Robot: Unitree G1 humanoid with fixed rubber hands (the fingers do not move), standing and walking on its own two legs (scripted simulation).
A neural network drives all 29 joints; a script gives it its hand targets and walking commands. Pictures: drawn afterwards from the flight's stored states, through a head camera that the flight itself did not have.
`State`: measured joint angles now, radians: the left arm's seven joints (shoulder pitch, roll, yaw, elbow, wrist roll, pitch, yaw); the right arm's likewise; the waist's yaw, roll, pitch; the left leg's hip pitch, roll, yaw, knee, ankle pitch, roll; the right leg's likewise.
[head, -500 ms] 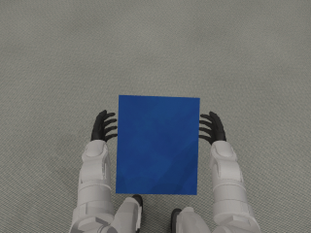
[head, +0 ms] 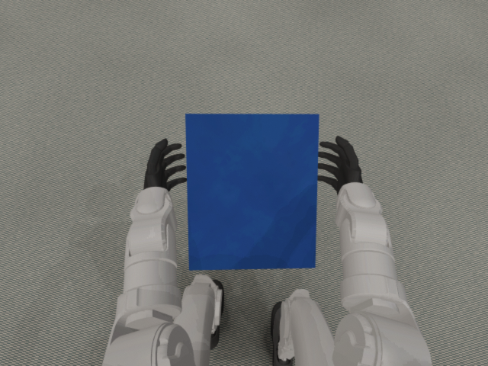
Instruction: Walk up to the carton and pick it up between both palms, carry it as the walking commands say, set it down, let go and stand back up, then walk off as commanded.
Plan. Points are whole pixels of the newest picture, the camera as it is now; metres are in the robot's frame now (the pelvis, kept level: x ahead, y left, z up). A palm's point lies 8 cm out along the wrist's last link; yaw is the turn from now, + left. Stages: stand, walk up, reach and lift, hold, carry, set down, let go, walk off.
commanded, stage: set down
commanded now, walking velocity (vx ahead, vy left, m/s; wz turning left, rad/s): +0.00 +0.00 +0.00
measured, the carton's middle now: (250, 187) +0.43 +0.03 -0.17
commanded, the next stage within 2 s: none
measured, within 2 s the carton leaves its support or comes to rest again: neither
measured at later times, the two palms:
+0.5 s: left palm (170, 191) +0.41 +0.18 -0.15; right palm (328, 183) +0.45 -0.12 -0.15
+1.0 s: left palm (178, 193) +0.43 +0.19 -0.24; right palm (314, 187) +0.47 -0.12 -0.24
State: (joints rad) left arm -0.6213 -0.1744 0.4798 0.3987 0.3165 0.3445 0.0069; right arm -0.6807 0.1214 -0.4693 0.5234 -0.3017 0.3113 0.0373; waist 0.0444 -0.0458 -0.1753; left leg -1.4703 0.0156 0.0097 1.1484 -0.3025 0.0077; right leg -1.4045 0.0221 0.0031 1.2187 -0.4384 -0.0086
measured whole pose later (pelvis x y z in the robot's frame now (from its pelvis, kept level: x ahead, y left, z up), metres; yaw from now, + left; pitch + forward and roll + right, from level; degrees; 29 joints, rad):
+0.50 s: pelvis -0.01 -0.01 -0.08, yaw -1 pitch +43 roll +0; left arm -0.75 -0.08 0.49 0.54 0.25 0.32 0.03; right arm -0.83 0.07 -0.42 0.66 -0.23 0.27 -0.06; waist 0.06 -0.05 -0.25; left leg -1.82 0.03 -0.01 1.47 -0.40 -0.01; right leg -1.75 0.05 -0.01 1.54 -0.54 -0.02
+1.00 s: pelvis -0.03 -0.01 -0.15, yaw -1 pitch +47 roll +0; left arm -0.94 -0.02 0.49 0.59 0.21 0.32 0.06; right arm -1.03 -0.01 -0.41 0.73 -0.21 0.26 -0.09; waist 0.07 -0.06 -0.18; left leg -2.12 0.03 -0.01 1.68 -0.39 -0.01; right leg -2.05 0.05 -0.01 1.76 -0.54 -0.01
